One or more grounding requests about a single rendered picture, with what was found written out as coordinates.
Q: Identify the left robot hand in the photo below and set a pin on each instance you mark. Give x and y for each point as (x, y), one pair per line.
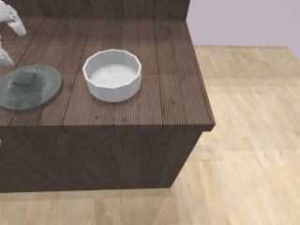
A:
(9, 14)

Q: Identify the lid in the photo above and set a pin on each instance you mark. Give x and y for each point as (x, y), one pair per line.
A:
(20, 99)

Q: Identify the pot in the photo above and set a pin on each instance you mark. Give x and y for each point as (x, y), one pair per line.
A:
(113, 75)

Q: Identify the knob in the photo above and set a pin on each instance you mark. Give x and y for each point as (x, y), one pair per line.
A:
(25, 79)

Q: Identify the table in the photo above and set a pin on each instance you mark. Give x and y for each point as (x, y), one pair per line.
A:
(77, 142)

